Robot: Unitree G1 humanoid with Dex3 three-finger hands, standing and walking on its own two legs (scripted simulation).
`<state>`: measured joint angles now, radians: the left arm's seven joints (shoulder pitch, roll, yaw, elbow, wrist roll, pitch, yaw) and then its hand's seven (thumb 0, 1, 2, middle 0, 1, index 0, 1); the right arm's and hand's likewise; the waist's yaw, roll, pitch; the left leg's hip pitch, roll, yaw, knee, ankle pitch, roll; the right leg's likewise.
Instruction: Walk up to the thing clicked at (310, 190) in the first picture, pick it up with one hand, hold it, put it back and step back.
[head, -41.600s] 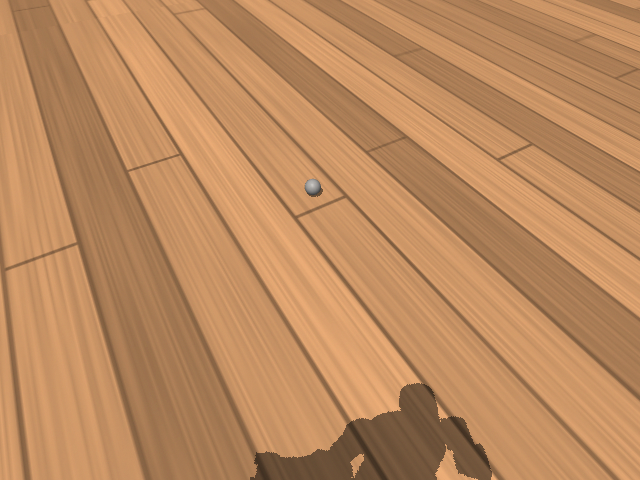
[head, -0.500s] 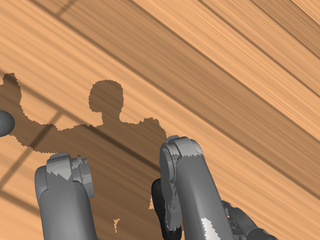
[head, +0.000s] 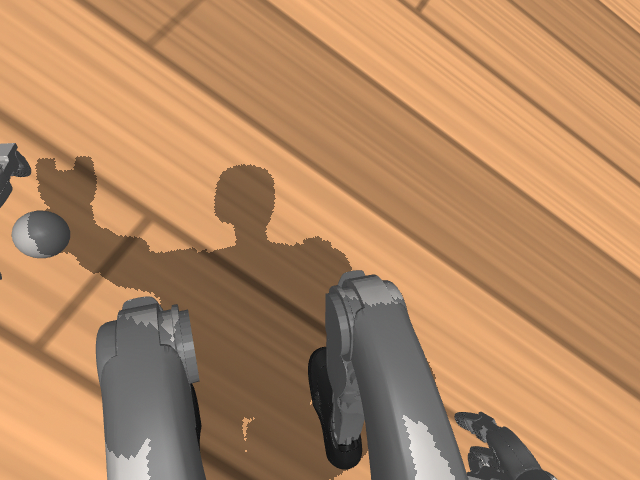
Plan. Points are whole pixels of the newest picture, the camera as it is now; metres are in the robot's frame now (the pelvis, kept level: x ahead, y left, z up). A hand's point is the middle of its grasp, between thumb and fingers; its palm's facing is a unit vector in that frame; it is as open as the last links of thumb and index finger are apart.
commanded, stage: home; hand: left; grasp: from above
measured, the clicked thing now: (41, 234) +0.46 +0.34 -0.32
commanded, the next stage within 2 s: none
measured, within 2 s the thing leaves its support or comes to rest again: neither
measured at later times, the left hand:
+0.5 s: hand out of the picture +0.42 +0.34 -0.09, palm faces -0.35 -0.29 -0.89, open 11.5 cm
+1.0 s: hand out of the picture +0.27 +0.26 +0.13, palm faces +0.00 -0.90 -0.44, open 7.5 cm
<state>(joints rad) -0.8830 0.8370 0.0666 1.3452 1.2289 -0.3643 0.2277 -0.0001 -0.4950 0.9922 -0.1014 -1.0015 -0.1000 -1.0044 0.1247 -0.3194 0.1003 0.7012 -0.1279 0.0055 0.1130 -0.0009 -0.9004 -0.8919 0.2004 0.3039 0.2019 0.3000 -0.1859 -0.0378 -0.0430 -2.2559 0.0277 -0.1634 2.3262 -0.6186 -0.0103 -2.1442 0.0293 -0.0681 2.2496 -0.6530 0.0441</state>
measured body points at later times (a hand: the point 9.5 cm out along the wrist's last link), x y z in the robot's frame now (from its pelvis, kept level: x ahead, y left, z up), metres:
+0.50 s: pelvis +0.02 +0.01 +0.03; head +0.23 +0.07 +0.43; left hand +0.44 +0.35 -0.04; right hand +0.10 -0.24 -0.09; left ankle +0.09 +0.13 -0.32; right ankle +0.11 -0.13 -0.32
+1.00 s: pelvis +0.04 +0.00 +0.22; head +0.17 +0.05 +0.65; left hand +0.27 +0.30 +0.15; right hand +0.29 -0.21 +0.14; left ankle +0.09 +0.13 -0.32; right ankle +0.11 -0.13 -0.32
